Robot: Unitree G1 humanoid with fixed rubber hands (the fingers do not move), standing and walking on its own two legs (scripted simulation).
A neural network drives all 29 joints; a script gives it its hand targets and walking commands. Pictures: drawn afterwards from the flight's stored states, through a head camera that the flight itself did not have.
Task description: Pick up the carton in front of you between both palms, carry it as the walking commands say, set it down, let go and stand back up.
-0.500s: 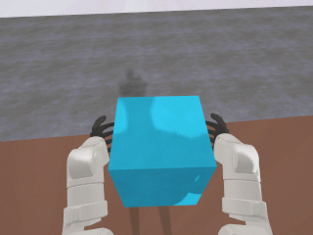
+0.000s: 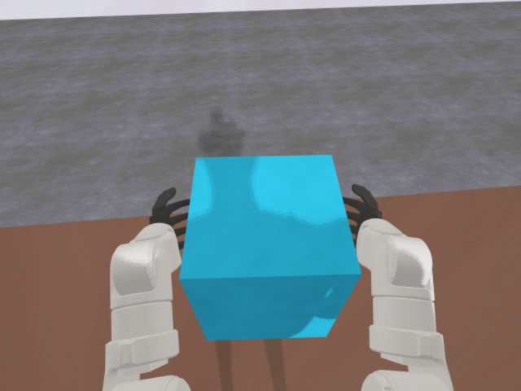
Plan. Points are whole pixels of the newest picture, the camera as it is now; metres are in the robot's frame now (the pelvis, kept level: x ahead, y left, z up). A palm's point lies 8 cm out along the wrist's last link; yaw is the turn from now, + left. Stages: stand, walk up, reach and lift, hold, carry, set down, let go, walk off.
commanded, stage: carry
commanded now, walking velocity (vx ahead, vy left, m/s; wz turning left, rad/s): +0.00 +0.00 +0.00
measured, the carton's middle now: (265, 253) +0.33 +0.00 +0.05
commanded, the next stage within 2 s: none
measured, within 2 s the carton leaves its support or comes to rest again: neither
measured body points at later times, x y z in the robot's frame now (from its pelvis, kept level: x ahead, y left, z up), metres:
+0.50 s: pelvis +0.00 +0.00 +0.00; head -0.02 +0.00 +0.45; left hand +0.33 +0.15 +0.11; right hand +0.33 -0.15 +0.11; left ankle +0.04 +0.09 -0.73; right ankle +0.00 -0.09 -0.72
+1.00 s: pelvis +0.02 +0.00 +0.00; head -0.01 +0.00 +0.45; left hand +0.35 +0.16 +0.11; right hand +0.35 -0.15 +0.11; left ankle +0.04 +0.09 -0.73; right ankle +0.00 -0.10 -0.73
